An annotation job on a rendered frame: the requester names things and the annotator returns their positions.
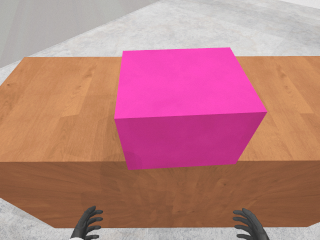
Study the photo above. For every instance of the carton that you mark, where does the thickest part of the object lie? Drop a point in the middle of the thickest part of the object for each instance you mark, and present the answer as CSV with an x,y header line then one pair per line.
x,y
184,108

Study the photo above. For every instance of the left robot hand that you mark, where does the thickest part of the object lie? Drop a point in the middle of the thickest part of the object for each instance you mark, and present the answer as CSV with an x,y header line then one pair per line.
x,y
82,229

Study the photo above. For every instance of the right robot hand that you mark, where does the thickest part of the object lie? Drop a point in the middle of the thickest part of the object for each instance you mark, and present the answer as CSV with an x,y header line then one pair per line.
x,y
254,228

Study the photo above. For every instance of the pedestal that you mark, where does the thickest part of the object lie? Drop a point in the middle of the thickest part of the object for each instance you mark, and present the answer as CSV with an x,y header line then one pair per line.
x,y
60,151

